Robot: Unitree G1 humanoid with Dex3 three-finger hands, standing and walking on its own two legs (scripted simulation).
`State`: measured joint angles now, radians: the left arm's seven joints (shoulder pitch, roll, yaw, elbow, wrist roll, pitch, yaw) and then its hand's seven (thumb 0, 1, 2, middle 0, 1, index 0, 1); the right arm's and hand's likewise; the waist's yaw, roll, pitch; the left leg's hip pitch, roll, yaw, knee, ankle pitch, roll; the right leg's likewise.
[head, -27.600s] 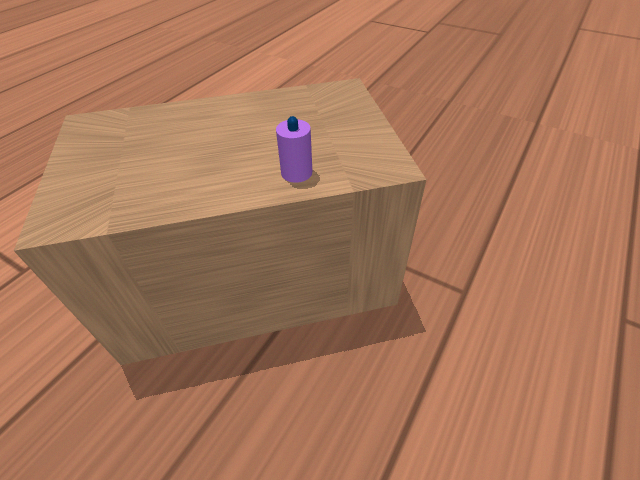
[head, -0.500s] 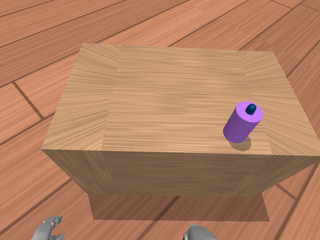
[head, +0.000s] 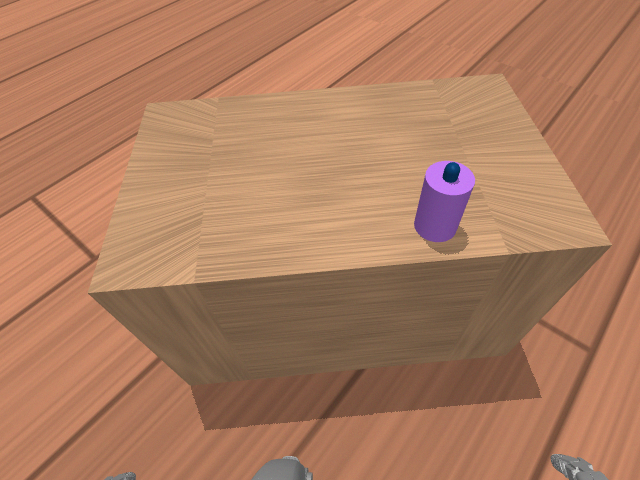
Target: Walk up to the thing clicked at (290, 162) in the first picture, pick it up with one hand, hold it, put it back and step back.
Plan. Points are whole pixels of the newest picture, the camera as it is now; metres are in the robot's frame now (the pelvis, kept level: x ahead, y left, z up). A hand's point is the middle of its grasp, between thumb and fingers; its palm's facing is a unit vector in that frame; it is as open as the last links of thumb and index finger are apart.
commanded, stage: step back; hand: right
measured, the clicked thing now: (443, 197) +0.59 -0.19 -0.08
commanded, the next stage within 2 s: none
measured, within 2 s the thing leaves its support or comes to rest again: neither
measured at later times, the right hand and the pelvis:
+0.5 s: hand out of the picture -0.01 -0.26 -0.11, palm faces -0.08 +0.88 -0.46, open 7.4 cm; pelvis -0.13 +0.01 +0.01, yaw +2 degrees
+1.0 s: hand out of the picture -0.22 -0.33 -0.16, palm faces -0.10 +0.91 -0.39, open 7.3 cm; pelvis -0.28 -0.06 +0.00, yaw +4 degrees
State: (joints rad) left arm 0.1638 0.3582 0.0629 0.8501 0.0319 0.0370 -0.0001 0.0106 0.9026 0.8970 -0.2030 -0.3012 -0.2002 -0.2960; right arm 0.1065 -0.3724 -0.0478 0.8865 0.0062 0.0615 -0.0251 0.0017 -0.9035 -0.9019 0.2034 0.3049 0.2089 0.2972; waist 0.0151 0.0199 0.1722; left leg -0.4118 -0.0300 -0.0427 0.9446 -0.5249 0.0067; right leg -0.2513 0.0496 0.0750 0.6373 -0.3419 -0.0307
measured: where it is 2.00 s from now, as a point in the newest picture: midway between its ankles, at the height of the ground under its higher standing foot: outside the picture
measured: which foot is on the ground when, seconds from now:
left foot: up 0.00-0.24, down 0.26-0.74, up 0.76-1.00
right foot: down 0.00-0.28, up 0.30-0.68, down 0.70-1.00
